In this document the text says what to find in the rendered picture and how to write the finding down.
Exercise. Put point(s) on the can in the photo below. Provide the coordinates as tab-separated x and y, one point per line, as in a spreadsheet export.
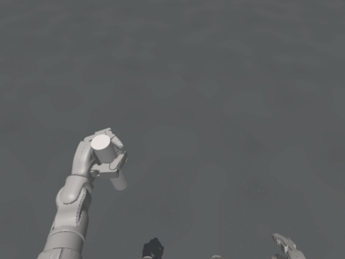
105	152

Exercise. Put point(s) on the left robot arm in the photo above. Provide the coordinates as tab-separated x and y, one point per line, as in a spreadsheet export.
68	232

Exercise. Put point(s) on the right robot hand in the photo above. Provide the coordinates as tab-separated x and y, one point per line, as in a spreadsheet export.
288	248

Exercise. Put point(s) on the left robot hand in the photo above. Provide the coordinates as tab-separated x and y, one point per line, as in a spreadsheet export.
86	162

